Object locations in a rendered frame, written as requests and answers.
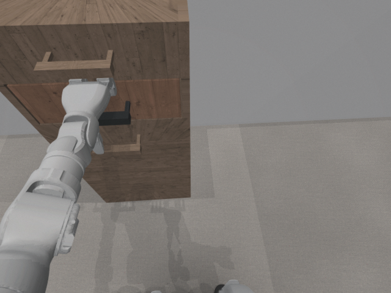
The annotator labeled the robot left forearm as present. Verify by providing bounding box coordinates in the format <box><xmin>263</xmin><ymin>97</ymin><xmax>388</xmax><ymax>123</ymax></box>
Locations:
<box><xmin>0</xmin><ymin>111</ymin><xmax>99</xmax><ymax>246</ymax></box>

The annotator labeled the cabinet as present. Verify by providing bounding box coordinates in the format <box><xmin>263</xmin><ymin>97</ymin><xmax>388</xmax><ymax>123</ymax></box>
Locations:
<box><xmin>0</xmin><ymin>0</ymin><xmax>191</xmax><ymax>203</ymax></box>

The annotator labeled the right robot shin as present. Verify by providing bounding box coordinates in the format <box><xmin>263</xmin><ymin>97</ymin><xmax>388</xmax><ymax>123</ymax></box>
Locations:
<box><xmin>223</xmin><ymin>280</ymin><xmax>239</xmax><ymax>288</ymax></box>

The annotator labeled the drawer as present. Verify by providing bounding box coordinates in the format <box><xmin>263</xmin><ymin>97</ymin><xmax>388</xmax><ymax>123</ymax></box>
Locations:
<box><xmin>7</xmin><ymin>78</ymin><xmax>181</xmax><ymax>123</ymax></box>

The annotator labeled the left robot hand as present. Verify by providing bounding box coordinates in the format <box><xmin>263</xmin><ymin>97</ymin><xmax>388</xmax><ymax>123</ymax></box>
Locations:
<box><xmin>62</xmin><ymin>78</ymin><xmax>117</xmax><ymax>154</ymax></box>

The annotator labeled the left robot upper arm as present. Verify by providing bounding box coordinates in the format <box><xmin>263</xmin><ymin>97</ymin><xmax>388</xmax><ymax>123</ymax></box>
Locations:
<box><xmin>0</xmin><ymin>192</ymin><xmax>80</xmax><ymax>293</ymax></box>

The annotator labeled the handle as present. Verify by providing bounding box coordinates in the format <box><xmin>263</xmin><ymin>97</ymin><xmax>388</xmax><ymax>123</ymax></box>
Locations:
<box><xmin>34</xmin><ymin>60</ymin><xmax>115</xmax><ymax>80</ymax></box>
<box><xmin>98</xmin><ymin>101</ymin><xmax>131</xmax><ymax>126</ymax></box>
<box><xmin>92</xmin><ymin>144</ymin><xmax>142</xmax><ymax>157</ymax></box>

